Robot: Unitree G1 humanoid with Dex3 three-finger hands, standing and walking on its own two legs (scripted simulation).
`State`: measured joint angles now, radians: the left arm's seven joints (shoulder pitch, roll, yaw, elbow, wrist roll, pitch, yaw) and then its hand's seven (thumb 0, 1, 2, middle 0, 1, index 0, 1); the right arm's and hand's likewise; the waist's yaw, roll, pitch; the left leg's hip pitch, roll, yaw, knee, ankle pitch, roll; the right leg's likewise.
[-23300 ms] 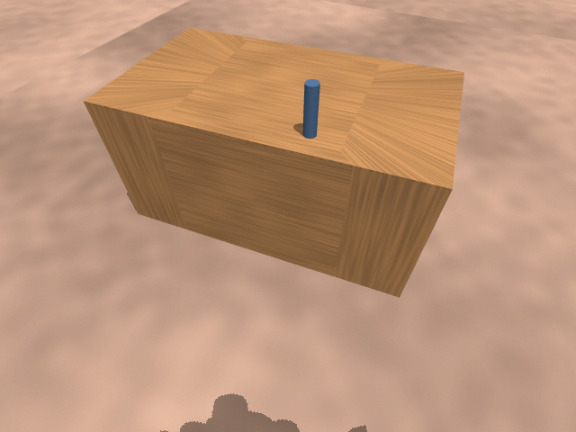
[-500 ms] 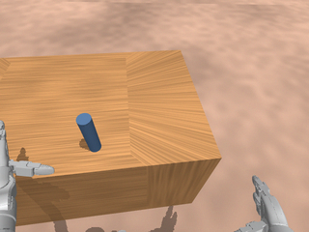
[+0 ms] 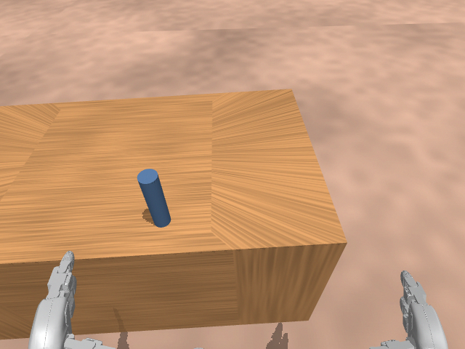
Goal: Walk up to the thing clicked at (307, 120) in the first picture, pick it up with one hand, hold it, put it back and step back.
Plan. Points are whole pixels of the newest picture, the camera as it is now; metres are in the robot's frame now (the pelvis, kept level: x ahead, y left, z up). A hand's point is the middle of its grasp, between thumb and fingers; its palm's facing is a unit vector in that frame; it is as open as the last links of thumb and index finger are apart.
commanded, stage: sink last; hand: left
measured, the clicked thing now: (155, 200) +0.45 +0.21 -0.04
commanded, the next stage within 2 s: home in 0.14 s
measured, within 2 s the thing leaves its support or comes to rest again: neither
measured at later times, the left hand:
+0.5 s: hand (81, 326) +0.18 +0.28 -0.03, palm faces +0.33 -0.87 -0.36, open 17.1 cm
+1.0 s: hand (142, 321) +0.19 +0.19 -0.06, palm faces +0.09 -0.97 -0.23, open 17.5 cm
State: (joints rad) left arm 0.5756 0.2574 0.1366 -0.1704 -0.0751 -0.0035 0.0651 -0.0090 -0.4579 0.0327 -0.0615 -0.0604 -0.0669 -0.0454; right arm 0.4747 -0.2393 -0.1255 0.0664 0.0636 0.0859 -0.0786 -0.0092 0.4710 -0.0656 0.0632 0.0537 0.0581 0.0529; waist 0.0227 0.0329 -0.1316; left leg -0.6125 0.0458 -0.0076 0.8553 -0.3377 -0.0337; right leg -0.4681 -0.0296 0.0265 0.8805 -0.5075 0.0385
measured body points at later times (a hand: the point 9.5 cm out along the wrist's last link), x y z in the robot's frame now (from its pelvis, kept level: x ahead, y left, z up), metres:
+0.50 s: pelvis -0.01 +0.00 -0.01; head +0.03 +0.00 +0.44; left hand +0.16 +0.32 +0.00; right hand +0.16 -0.22 -0.04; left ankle +0.06 +0.14 -0.69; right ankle -0.03 -0.14 -0.69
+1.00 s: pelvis +0.02 +0.01 -0.01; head +0.05 +0.01 +0.44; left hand +0.19 +0.24 -0.04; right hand +0.18 -0.22 -0.04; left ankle +0.06 +0.14 -0.69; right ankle -0.03 -0.14 -0.69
